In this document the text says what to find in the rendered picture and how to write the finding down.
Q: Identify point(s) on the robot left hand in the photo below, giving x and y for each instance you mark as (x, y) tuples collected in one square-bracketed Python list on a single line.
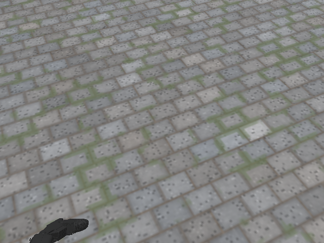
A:
[(59, 229)]

